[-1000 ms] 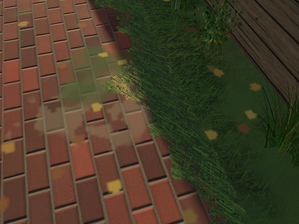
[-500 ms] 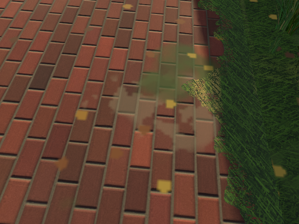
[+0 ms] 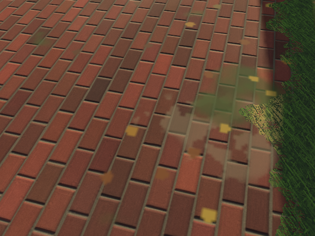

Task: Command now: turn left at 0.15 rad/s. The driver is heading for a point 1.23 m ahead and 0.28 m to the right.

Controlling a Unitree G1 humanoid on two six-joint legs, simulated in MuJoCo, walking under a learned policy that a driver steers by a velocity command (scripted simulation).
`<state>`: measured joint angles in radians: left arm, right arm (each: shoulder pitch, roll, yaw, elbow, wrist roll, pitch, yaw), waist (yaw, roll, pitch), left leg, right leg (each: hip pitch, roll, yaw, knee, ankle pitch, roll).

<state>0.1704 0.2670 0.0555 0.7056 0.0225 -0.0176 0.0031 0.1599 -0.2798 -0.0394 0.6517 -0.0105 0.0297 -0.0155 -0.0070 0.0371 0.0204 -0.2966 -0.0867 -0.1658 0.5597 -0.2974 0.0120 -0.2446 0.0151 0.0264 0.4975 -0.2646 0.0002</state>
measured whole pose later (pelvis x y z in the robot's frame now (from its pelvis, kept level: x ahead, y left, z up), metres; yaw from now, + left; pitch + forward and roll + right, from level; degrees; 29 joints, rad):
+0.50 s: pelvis +0.01 -0.01 +0.00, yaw +0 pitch -1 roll +0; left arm 0.20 0.24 0.02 0.71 0.01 -0.03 0.00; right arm 0.22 -0.23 -0.05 0.73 -0.01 0.02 -0.03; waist 0.00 0.00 0.03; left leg -0.23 -0.05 -0.14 0.54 -0.28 -0.01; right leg -0.20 0.02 0.01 0.53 -0.31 -0.01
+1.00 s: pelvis +0.01 -0.03 +0.00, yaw +0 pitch -2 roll +0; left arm 0.24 0.22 0.02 0.80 0.01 -0.03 0.00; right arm 0.23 -0.22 -0.05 0.85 -0.01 0.02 -0.05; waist 0.00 0.00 0.04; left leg -0.20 -0.03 -0.15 0.49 -0.26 -0.04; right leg -0.18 0.04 0.01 0.50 -0.29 -0.04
